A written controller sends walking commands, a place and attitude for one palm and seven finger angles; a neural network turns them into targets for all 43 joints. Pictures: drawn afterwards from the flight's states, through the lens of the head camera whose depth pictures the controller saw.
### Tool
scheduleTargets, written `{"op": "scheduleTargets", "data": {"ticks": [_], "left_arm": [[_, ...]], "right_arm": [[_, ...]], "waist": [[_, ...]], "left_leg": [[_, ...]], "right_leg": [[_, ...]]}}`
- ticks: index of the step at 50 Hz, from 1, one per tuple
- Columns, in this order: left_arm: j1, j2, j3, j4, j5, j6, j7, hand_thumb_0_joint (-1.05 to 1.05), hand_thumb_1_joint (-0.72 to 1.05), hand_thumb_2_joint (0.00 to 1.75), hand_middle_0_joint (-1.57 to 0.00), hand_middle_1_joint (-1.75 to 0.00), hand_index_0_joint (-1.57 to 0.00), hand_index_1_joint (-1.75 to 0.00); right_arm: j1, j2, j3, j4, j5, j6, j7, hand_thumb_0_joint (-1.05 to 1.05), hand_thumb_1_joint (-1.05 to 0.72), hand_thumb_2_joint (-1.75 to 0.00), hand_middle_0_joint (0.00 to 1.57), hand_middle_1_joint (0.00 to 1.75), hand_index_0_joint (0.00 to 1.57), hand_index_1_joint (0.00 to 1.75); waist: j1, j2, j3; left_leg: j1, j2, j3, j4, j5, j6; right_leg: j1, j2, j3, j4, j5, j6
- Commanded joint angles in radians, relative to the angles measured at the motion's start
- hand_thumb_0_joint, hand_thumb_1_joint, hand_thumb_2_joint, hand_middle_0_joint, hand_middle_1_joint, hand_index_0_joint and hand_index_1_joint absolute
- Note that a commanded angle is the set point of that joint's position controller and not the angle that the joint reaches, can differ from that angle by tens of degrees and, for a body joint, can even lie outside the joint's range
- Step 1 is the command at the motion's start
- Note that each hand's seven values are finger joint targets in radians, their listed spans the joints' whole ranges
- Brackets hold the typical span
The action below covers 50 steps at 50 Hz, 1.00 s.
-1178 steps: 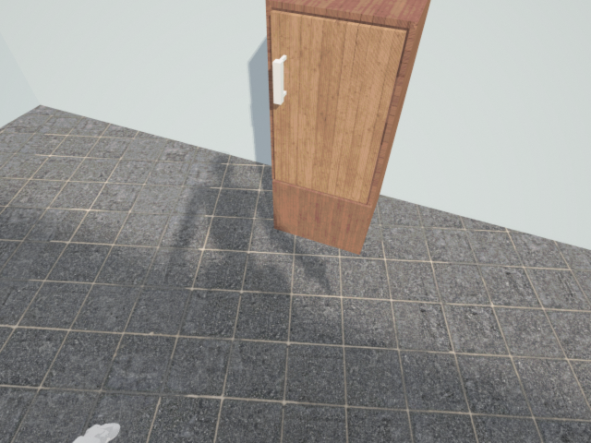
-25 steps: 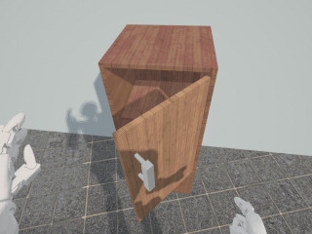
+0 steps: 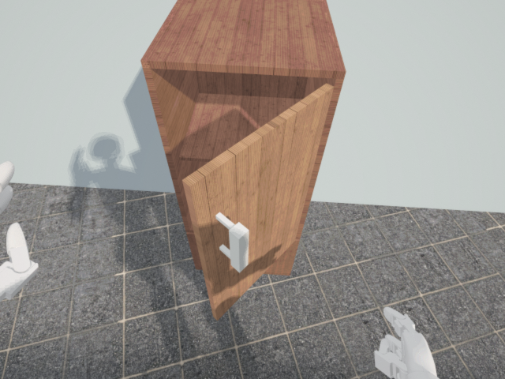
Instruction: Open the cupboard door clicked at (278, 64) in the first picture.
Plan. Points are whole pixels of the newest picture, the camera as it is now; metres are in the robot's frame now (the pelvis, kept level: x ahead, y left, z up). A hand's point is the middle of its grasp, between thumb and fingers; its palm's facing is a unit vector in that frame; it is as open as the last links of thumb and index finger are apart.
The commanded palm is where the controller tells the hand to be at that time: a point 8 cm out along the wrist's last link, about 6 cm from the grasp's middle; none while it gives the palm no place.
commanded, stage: step back with the hand held close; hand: left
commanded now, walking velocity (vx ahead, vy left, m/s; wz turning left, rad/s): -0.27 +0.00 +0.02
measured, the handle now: (231, 242) +0.35 +0.06 -0.02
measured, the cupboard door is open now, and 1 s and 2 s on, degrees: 50 50 50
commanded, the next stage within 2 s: stop stepping back and stand still in 0.58 s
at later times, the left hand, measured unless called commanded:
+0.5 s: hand out of the picture +0.10 +0.30 +0.17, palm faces +0.54 -0.73 -0.41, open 7.4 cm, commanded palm +0.02 +0.32 +0.18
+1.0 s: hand out of the picture +0.02 +0.24 +0.17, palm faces +0.42 -0.77 -0.48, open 7.4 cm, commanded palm -0.03 +0.27 +0.18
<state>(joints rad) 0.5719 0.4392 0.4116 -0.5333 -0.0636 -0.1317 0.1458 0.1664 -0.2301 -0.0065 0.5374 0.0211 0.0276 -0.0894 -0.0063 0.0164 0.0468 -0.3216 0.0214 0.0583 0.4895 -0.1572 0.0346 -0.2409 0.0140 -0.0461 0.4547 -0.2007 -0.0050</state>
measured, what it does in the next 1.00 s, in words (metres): walks backwards: left foot, then right foot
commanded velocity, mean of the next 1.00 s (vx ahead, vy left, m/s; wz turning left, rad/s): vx -0.15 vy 0.04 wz -0.05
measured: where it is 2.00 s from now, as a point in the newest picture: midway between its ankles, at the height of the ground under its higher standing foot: outside the picture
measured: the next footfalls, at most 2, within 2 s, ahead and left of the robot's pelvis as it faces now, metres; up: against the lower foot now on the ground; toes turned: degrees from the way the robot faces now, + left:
left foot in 0.42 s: +0.03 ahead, +0.11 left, +0.00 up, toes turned +5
right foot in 0.80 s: -0.25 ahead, -0.14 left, +0.00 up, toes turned -2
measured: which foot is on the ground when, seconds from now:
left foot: down 0.00-0.28, up 0.30-0.40, down 0.42-0.78, up 0.80-0.94, down 0.96-1.00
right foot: down 0.00-0.42, up 0.44-0.78, down 0.80-1.00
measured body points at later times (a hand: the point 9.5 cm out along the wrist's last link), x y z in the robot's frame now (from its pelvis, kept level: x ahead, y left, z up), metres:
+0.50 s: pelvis -0.09 +0.01 -0.01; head -0.07 +0.04 +0.44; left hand +0.06 +0.33 +0.19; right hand +0.11 -0.21 -0.09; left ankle -0.01 +0.11 -0.74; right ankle -0.03 -0.11 -0.70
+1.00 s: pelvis -0.18 -0.02 -0.01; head -0.17 -0.01 +0.44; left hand +0.00 +0.28 +0.19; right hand -0.05 -0.29 -0.10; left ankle -0.15 +0.07 -0.74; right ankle -0.29 -0.14 -0.73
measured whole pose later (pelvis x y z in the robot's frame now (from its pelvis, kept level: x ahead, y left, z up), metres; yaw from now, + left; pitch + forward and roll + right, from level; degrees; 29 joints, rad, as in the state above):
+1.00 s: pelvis -0.18 -0.02 -0.01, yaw -2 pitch +2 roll +0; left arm 0.61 0.45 0.47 -0.52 -0.06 -0.21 0.16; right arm 0.27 -0.24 -0.01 0.67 0.02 -0.07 -0.08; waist -0.02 -0.03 -0.06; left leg -0.34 -0.03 0.06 0.56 -0.28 0.05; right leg -0.13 -0.01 -0.01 0.58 -0.44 0.00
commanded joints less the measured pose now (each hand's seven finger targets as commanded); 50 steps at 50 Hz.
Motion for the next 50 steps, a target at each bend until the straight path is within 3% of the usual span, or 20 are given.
{"op": "scheduleTargets", "data": {"ticks": [1,6,10,12,14,15,17,19,21,23,27,32,36,38,40,41,43,46,48,50], "left_arm": [[-0.003,0.155,0.133,-0.201,0.013,-0.083,0.026,0.0,0.9,0.9,-0.2,-0.3,-0.2,-0.3],[-0.039,0.146,0.155,-0.197,0.036,-0.104,0.027,0.0,0.9,0.9,-0.2,-0.3,-0.2,-0.3],[-0.028,0.15,0.16,-0.222,0.036,-0.121,0.024,0.0,0.9,0.9,-0.2,-0.3,-0.2,-0.3],[-0.016,0.172,0.173,-0.244,0.031,-0.13,0.027,0.0,0.9,0.9,-0.2,-0.3,-0.2,-0.3],[-0.047,0.154,0.131,-0.254,0.024,-0.132,0.038,0.0,0.9,0.9,-0.2,-0.3,-0.2,-0.3],[-0.07,0.145,0.113,-0.233,0.026,-0.126,0.046,0.0,0.9,0.9,-0.2,-0.3,-0.2,-0.3],[-0.117,0.138,0.099,-0.22,0.032,-0.12,0.054,0.0,0.9,0.9,-0.2,-0.3,-0.2,-0.3],[-0.157,0.158,0.107,-0.205,0.028,-0.114,0.052,0.0,0.9,0.9,-0.2,-0.3,-0.2,-0.3],[-0.186,0.162,0.137,-0.255,0.043,-0.141,0.056,0.0,0.9,0.9,-0.2,-0.3,-0.2,-0.3],[-0.14,0.168,0.171,-0.181,0.038,-0.147,0.054,0.0,0.9,0.9,-0.2,-0.3,-0.2,-0.3],[-0.089,0.147,0.152,-0.278,0.017,-0.137,0.043,0.0,0.9,0.9,-0.2,-0.3,-0.2,-0.3],[-0.062,0.12,0.105,-0.325,0.006,-0.117,0.037,0.0,0.9,0.9,-0.2,-0.3,-0.2,-0.3],[0.016,0.164,0.161,-0.294,-0.012,-0.124,0.03,0.0,0.9,0.9,-0.2,-0.3,-0.2,-0.3],[0.073,0.21,0.199,-0.301,-0.016,-0.139,0.019,0.0,0.9,0.9,-0.2,-0.3,-0.2,-0.3],[0.084,0.281,0.259,-0.286,-0.03,-0.148,0.024,0.0,0.9,0.9,-0.2,-0.3,-0.2,-0.3],[0.053,0.288,0.275,-0.285,-0.037,-0.148,0.036,0.0,0.9,0.9,-0.2,-0.3,-0.2,-0.3],[0.04,0.225,0.228,-0.24,-0.019,-0.134,0.032,0.0,0.9,0.9,-0.2,-0.3,-0.2,-0.3],[0.022,0.153,0.17,-0.117,-0.004,-0.113,0.037,0.0,0.9,0.9,-0.2,-0.3,-0.2,-0.3],[-0.037,0.134,0.121,-0.072,-0.002,-0.106,0.032,0.0,0.9,0.9,-0.2,-0.3,-0.2,-0.3],[-0.126,0.16,0.109,-0.09,0.011,-0.114,0.037,0.0,0.9,0.9,-0.2,-0.3,-0.2,-0.3]], "right_arm": [[-0.09,-0.136,-0.045,-0.164,-0.011,-0.075,-0.006,0.0,-0.9,-0.9,0.2,0.3,0.2,0.3],[-0.081,-0.14,-0.051,-0.162,-0.02,-0.104,-0.006,0.0,-0.9,-0.9,0.2,0.3,0.2,0.3],[-0.065,-0.127,-0.056,-0.155,-0.02,-0.127,0.0,0.0,-0.9,-0.9,0.2,0.3,0.2,0.3],[-0.052,-0.123,-0.062,-0.141,-0.025,-0.134,0.005,0.0,-0.9,-0.9,0.2,0.3,0.2,0.3],[-0.029,-0.109,-0.063,-0.099,-0.024,-0.129,0.014,0.0,-0.9,-0.9,0.2,0.3,0.2,0.3],[-0.031,-0.101,-0.06,-0.08,-0.029,-0.122,0.017,0.0,-0.9,-0.9,0.2,0.3,0.2,0.3],[-0.042,-0.091,-0.052,-0.066,-0.032,-0.119,0.016,0.0,-0.9,-0.9,0.2,0.3,0.2,0.3],[-0.056,-0.094,-0.037,-0.069,-0.025,-0.117,0.003,0.0,-0.9,-0.9,0.2,0.3,0.2,0.3],[-0.083,-0.134,-0.043,-0.086,-0.032,-0.141,-0.01,0.0,-0.9,-0.9,0.2,0.3,0.2,0.3],[-0.057,-0.075,-0.052,-0.054,-0.052,-0.168,-0.001,0.0,-0.9,-0.9,0.2,0.3,0.2,0.3],[-0.074,-0.097,-0.078,-0.057,-0.043,-0.181,0.03,0.0,-0.9,-0.9,0.2,0.3,0.2,0.3],[-0.069,-0.097,-0.058,-0.036,-0.045,-0.196,0.046,0.0,-0.9,-0.9,0.2,0.3,0.2,0.3],[-0.049,-0.088,-0.046,-0.046,-0.041,-0.192,0.049,0.0,-0.9,-0.9,0.2,0.3,0.2,0.3],[-0.05,-0.067,-0.04,-0.063,-0.034,-0.172,0.049,0.0,-0.9,-0.9,0.2,0.3,0.2,0.3],[-0.078,-0.069,-0.029,-0.062,-0.035,-0.139,0.043,0.0,-0.9,-0.9,0.2,0.3,0.2,0.3],[-0.071,-0.074,-0.023,-0.061,-0.034,-0.144,0.04,0.0,-0.9,-0.9,0.2,0.3,0.2,0.3],[-0.053,-0.075,-0.031,-0.073,-0.003,-0.153,0.033,0.0,-0.9,-0.9,0.2,0.3,0.2,0.3],[-0.056,-0.081,-0.02,-0.048,-0.008,-0.159,0.008,0.0,-0.9,-0.9,0.2,0.3,0.2,0.3],[-0.031,-0.123,-0.038,-0.033,-0.011,-0.172,0.0,0.0,-0.9,-0.9,0.2,0.3,0.2,0.3],[0.014,-0.14,-0.05,-0.037,-0.013,-0.184,0.014,0.0,-0.9,-0.9,0.2,0.3,0.2,0.3]], "waist": [[0.011,0.109,-0.109],[0.016,0.141,-0.086],[0.011,0.09,-0.116],[0.002,0.007,-0.118],[-0.009,-0.127,-0.105],[-0.011,-0.177,-0.094],[-0.021,-0.183,-0.094],[-0.022,-0.089,-0.037],[0.002,0.295,-0.05],[-0.004,0.228,-0.141],[0.012,0.091,-0.194],[-0.008,0.274,-0.201],[0.016,0.287,-0.252],[0.005,0.167,-0.252],[0.017,-0.152,-0.178],[0.013,-0.111,-0.166],[0.003,-0.244,-0.2],[-0.022,-0.115,-0.167],[-0.03,0.048,-0.185],[-0.016,0.113,-0.199]], "left_leg": [[-0.154,0.109,-0.165,-0.197,-0.268,0.03],[-0.38,0.163,-0.231,-0.283,-0.522,0.063],[-0.314,0.116,-0.192,-0.178,-0.478,0.048],[-0.166,0.047,-0.127,-0.012,-0.399,0.014],[0.064,-0.022,-0.068,0.311,-0.252,-0.039],[0.098,-0.028,-0.065,0.411,-0.225,-0.045],[0.096,-0.014,-0.076,0.35,-0.21,-0.035],[0.11,0.006,-0.08,0.022,-0.165,-0.028],[-0.183,0.275,-0.391,-0.27,-0.221,0.079],[-0.208,0.367,-0.442,-0.322,-0.254,0.145],[-0.003,0.301,-0.285,-0.189,-0.008,0.141],[0.082,0.246,-0.246,-0.296,-0.136,0.085],[0.102,0.142,-0.127,-0.268,-0.204,0.0],[0.146,0.028,-0.008,-0.079,-0.135,-0.055],[0.057,-0.027,-0.023,0.365,-0.139,-0.068],[-0.076,-0.009,-0.053,0.463,-0.173,-0.061],[-0.245,-0.002,-0.061,0.417,-0.185,-0.046],[0.02,-0.043,0.023,0.051,-0.016,-0.012],[0.256,0.041,-0.063,-0.048,0.332,0.04],[0.369,0.216,-0.308,-0.032,0.573,0.143]], "right_leg": [[0.139,-0.021,0.071,0.015,-0.015,0.01],[0.257,0.023,0.055,0.149,-0.092,0.015],[0.177,0.005,0.119,0.083,-0.129,-0.008],[-0.016,-0.068,0.238,-0.073,-0.255,-0.046],[-0.328,-0.235,0.401,-0.237,-0.372,-0.132],[-0.375,-0.284,0.405,-0.263,-0.33,-0.151],[-0.336,-0.267,0.327,-0.213,-0.147,-0.132],[-0.317,-0.144,0.207,-0.087,-0.127,-0.046],[-0.089,0.039,0.073,0.329,-0.139,0.023],[-0.069,0.054,0.137,0.689,-0.27,0.015],[-0.166,0.043,0.114,0.655,-0.262,0.023],[-0.108,0.064,0.019,0.388,-0.329,0.02],[0.074,0.079,-0.067,-0.032,-0.259,-0.024],[0.062,-0.019,-0.009,-0.233,-0.115,-0.064],[-0.148,-0.311,0.292,-0.311,-0.046,-0.134],[-0.094,-0.358,0.262,-0.259,0.135,-0.151],[0.209,-0.277,0.185,-0.062,0.648,-0.119],[0.149,-0.2,0.083,0.029,0.65,-0.058],[0.022,-0.104,0.025,0.203,0.485,0.026],[-0.188,-0.025,0.03,0.329,-0.14,0.053]]}}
